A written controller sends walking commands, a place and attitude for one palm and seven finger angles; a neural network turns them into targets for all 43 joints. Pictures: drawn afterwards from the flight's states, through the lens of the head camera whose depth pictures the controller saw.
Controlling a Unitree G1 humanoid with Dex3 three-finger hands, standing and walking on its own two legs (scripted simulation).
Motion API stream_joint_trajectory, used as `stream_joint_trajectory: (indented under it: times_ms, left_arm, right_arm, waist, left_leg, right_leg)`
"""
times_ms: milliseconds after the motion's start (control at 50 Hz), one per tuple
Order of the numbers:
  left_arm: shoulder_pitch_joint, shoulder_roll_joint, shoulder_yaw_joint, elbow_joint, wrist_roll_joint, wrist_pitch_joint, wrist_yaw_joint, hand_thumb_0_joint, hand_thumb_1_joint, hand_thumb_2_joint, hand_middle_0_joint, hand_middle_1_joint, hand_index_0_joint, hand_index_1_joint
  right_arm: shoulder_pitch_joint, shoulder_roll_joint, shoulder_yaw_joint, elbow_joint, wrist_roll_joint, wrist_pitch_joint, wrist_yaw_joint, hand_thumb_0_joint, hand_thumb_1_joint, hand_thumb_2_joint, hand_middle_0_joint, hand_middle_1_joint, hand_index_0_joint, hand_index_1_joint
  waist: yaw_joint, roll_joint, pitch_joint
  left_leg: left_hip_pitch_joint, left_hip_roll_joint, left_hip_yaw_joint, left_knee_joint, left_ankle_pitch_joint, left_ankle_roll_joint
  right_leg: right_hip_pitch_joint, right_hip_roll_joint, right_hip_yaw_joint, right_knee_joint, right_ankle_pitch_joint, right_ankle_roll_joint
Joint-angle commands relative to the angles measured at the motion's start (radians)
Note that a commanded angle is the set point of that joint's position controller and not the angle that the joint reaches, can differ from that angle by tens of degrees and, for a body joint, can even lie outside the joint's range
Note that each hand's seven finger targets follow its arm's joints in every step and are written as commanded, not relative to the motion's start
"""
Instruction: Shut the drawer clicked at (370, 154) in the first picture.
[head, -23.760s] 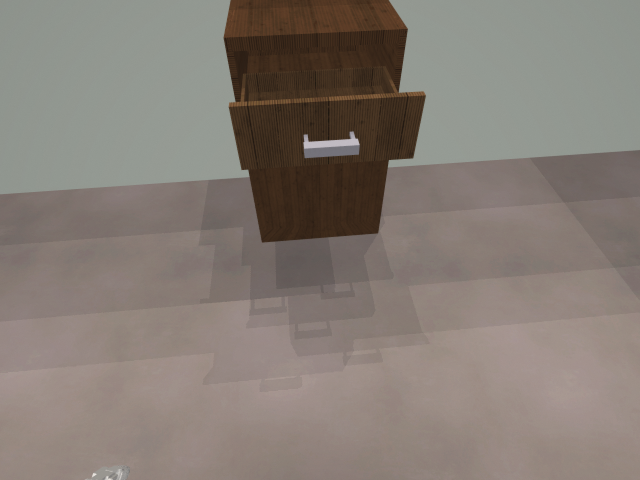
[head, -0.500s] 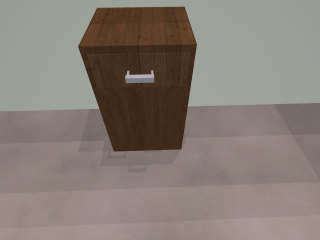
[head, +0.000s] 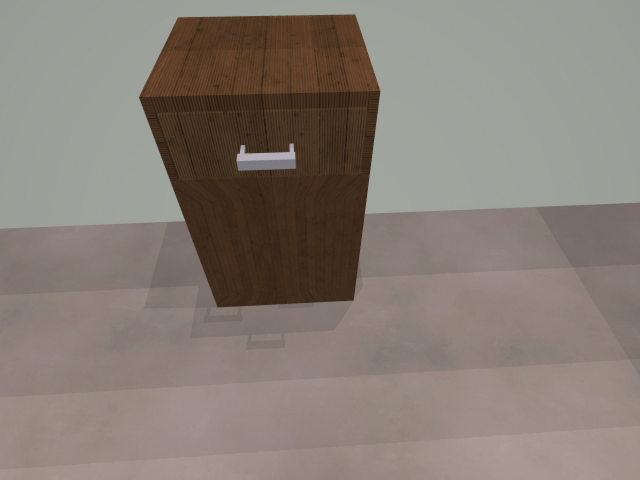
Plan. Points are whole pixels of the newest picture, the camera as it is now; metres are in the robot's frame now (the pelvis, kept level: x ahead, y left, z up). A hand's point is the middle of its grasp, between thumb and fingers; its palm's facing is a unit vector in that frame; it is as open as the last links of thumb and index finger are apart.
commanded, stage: look to check the result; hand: left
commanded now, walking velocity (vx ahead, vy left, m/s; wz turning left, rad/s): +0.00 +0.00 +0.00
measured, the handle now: (267, 154) +0.79 +0.16 -0.07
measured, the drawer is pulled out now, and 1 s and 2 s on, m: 0.00 0.00 0.00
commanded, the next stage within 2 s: stand and wait in 0.36 s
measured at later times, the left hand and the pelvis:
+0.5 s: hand out of the picture +0.01 +0.18 -0.17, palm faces +0.02 -0.98 -0.22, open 7.4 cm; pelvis +0.01 -0.01 +0.00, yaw +0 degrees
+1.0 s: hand out of the picture +0.03 +0.19 -0.17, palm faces +0.01 -0.97 -0.24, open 7.4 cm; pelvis +0.01 +0.00 +0.00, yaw -1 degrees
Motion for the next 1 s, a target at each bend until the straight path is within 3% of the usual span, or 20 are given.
stream_joint_trajectory:
  times_ms: [0,220,400,620,760,980]
  left_arm:
    - [0.061,0.115,0.013,-0.018,0.003,-0.016,0.005,0.000,0.900,0.900,-0.200,-0.300,-0.200,-0.300]
    - [0.065,0.123,0.015,-0.016,0.005,-0.019,0.008,0.000,0.900,0.900,-0.200,-0.300,-0.200,-0.300]
    - [0.049,0.128,0.017,-0.018,0.004,-0.019,0.006,0.000,0.900,0.900,-0.200,-0.300,-0.200,-0.300]
    - [0.037,0.155,0.024,-0.028,0.005,-0.022,0.008,0.000,0.900,0.900,-0.200,-0.300,-0.200,-0.300]
    - [0.019,0.161,0.023,-0.028,0.003,-0.020,0.003,0.000,0.900,0.900,-0.200,-0.300,-0.200,-0.300]
    - [-0.002,0.180,0.023,-0.029,0.004,-0.021,-0.001,0.000,0.900,0.900,-0.200,-0.300,-0.200,-0.300]
  right_arm:
    - [0.042,-0.111,-0.013,-0.029,0.005,-0.011,-0.003,0.000,-0.900,-0.900,0.200,0.300,0.200,0.300]
    - [0.025,-0.125,-0.017,-0.033,0.006,-0.010,-0.004,0.000,-0.900,-0.900,0.200,0.300,0.200,0.300]
    - [0.008,-0.132,-0.016,-0.034,0.005,-0.013,-0.004,0.000,-0.900,-0.900,0.200,0.300,0.200,0.300]
    - [-0.002,-0.149,-0.021,-0.039,0.007,-0.014,-0.005,0.000,-0.900,-0.900,0.200,0.300,0.200,0.300]
    - [-0.014,-0.160,-0.017,-0.036,0.004,-0.014,-0.004,0.000,-0.900,-0.900,0.200,0.300,0.200,0.300]
    - [-0.034,-0.184,-0.020,-0.037,0.004,-0.016,-0.001,0.000,-0.900,-0.900,0.200,0.300,0.200,0.300]
  waist:
    - [0.002,-0.006,0.017]
    - [0.002,-0.023,0.016]
    - [0.003,-0.001,0.026]
    - [0.004,-0.018,-0.003]
    - [0.004,0.002,0.011]
    - [0.003,-0.016,0.016]
  left_leg:
    - [0.102,0.120,-0.119,-0.038,0.108,0.019]
    - [0.112,0.122,-0.111,-0.032,0.120,0.017]
    - [0.111,0.122,-0.116,-0.042,0.118,0.017]
    - [0.125,0.122,-0.106,-0.029,0.154,0.016]
    - [0.124,0.126,-0.115,-0.048,0.131,0.015]
    - [0.129,0.130,-0.125,-0.067,0.109,0.015]
  right_leg:
    - [-0.131,-0.141,0.112,-0.100,0.158,-0.001]
    - [-0.125,-0.143,0.117,-0.108,0.200,0.010]
    - [-0.123,-0.143,0.116,-0.112,0.190,0.007]
    - [-0.094,-0.150,0.117,-0.110,0.280,0.023]
    - [-0.101,-0.148,0.117,-0.119,0.217,0.011]
    - [-0.110,-0.147,0.120,-0.132,0.169,0.007]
